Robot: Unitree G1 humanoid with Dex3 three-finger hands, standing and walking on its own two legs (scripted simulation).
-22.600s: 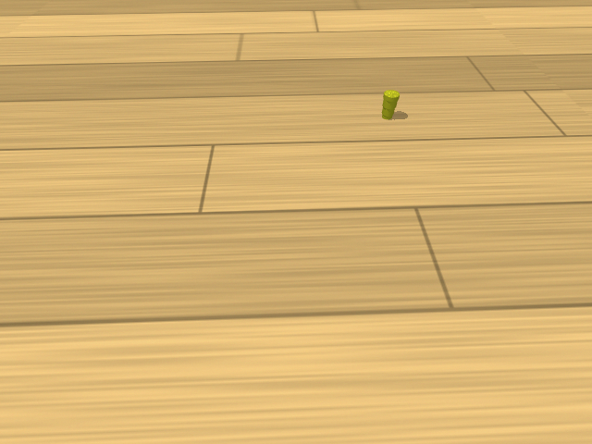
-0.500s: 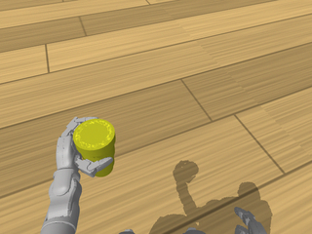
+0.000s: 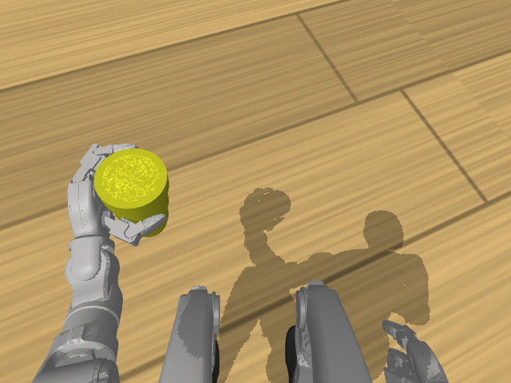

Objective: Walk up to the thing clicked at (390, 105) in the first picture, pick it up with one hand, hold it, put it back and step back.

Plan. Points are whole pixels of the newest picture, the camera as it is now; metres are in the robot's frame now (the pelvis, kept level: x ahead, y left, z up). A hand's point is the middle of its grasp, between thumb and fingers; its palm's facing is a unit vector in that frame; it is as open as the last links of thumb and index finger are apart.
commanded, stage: crouch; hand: left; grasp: from the side
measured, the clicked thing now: (141, 202) +0.40 +0.19 -0.04
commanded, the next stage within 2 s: lower in 1.20 s
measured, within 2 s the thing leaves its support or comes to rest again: neither
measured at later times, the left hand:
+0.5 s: hand (153, 222) +0.41 +0.22 -0.21, palm faces +0.19 -0.98 +0.00, open 12.1 cm
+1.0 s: hand (163, 225) +0.43 +0.22 -0.29, palm faces +0.15 -0.99 -0.01, open 12.1 cm
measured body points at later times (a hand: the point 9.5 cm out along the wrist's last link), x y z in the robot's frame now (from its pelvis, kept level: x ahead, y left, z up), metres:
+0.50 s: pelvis -0.05 +0.00 -0.17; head +0.15 +0.05 +0.23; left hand +0.40 +0.27 -0.20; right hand +0.05 -0.27 -0.29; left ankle +0.04 +0.12 -0.51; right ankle +0.07 -0.13 -0.51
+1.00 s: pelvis -0.05 +0.01 -0.23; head +0.17 +0.08 +0.16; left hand +0.42 +0.27 -0.29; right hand +0.02 -0.27 -0.32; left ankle +0.04 +0.12 -0.51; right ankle +0.07 -0.13 -0.51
